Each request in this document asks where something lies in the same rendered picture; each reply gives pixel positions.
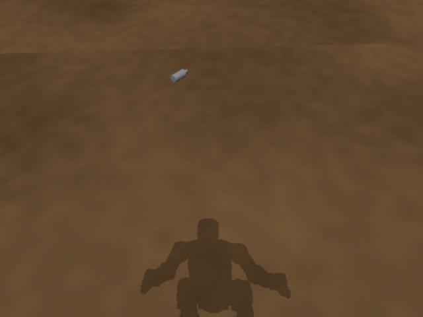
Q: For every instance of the bottle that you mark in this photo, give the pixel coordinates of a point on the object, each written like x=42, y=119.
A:
x=178, y=75

